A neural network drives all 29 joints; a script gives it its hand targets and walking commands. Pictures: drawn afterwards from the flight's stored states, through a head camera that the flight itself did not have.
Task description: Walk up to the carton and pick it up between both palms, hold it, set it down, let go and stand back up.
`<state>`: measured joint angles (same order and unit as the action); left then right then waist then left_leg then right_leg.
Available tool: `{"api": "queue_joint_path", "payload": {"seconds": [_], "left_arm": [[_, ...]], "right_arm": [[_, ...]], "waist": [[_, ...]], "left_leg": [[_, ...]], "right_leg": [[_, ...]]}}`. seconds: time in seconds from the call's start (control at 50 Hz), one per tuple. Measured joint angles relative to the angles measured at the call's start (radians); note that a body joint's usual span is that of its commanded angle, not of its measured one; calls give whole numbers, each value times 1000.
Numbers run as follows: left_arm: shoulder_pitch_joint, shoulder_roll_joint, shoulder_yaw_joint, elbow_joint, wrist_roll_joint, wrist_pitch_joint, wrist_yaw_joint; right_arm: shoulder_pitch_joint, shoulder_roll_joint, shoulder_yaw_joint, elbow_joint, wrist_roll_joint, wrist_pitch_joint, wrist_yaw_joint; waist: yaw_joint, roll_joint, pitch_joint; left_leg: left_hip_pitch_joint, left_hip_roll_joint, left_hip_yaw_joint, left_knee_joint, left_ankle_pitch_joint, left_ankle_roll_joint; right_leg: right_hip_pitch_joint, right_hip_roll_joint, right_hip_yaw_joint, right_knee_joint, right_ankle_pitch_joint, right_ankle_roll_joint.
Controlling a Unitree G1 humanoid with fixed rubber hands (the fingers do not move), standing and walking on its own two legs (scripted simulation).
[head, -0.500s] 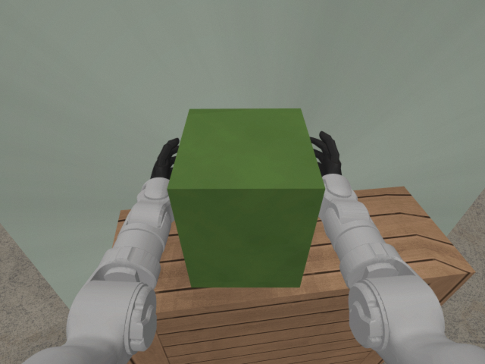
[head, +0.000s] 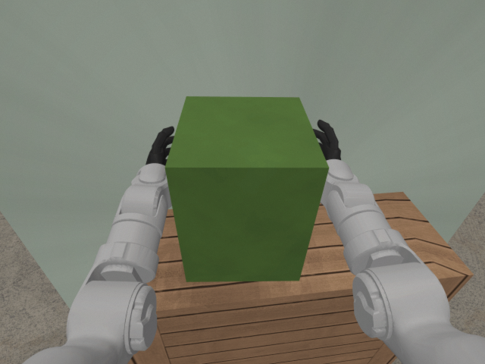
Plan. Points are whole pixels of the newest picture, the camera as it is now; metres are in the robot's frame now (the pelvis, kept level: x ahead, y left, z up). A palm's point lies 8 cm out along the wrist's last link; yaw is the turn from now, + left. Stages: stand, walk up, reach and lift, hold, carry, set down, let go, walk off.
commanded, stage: reach and lift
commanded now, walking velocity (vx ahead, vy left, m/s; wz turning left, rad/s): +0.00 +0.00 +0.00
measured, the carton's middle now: (243, 189) +0.38 +0.02 +0.14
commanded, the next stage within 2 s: hold in 1.20 s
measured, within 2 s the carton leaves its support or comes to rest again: neither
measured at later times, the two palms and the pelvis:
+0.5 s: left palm (158, 164) +0.38 +0.16 +0.19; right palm (332, 156) +0.40 -0.13 +0.21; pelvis +0.00 +0.00 +0.00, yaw +0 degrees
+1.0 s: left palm (157, 159) +0.38 +0.16 +0.21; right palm (336, 151) +0.39 -0.13 +0.22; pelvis +0.00 +0.00 +0.00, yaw +0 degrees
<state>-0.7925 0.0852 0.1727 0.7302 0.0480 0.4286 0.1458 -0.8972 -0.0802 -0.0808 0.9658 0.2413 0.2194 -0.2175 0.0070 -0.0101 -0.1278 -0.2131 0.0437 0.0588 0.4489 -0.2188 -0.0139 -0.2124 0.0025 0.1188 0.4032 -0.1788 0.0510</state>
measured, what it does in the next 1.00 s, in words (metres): stands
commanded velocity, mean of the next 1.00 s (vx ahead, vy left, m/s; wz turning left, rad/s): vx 0.00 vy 0.00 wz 0.00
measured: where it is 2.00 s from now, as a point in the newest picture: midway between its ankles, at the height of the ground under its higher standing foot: outside the picture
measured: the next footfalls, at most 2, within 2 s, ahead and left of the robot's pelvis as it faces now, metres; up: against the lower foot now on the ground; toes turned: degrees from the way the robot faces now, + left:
none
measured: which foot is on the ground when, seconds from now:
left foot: down 0.00-1.00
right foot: down 0.00-1.00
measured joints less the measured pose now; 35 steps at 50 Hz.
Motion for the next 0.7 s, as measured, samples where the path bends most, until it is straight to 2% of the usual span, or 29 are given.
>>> {"api": "queue_joint_path", "payload": {"seconds": [0.22, 0.7], "left_arm": [[0, 0, 4, -57, 0, 72, 1], [0, 0, 14, -119, 0, 139, 1]], "right_arm": [[-7, -4, 2, -37, 11, 58, -7], [-32, -11, 2, -80, 32, 130, -20]], "waist": [[-1, 0, 1], [-15, 0, 1]], "left_leg": [[13, 0, 0, 0, 0, 0], [20, 0, 0, 0, 0, 0]], "right_leg": [[13, 0, 0, 0, 0, 0], [20, 0, 0, 0, 0, 0]]}}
